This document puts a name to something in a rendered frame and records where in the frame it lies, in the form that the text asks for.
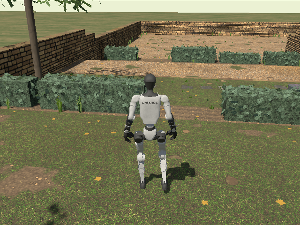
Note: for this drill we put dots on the robot right hand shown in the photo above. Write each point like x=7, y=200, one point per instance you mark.
x=172, y=133

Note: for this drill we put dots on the robot left forearm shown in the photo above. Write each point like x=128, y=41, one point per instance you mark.
x=128, y=125

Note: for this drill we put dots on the humanoid robot head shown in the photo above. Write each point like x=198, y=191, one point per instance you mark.
x=150, y=81

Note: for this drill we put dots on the right robot upper arm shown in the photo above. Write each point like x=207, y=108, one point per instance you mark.
x=167, y=107

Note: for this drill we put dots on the robot right forearm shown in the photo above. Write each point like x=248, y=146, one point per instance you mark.
x=172, y=124

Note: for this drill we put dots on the robot left hand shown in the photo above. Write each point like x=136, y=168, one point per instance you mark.
x=130, y=135

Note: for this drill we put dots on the left robot upper arm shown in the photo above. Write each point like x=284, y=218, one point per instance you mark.
x=133, y=106

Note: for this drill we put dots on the robot torso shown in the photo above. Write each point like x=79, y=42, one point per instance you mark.
x=149, y=113

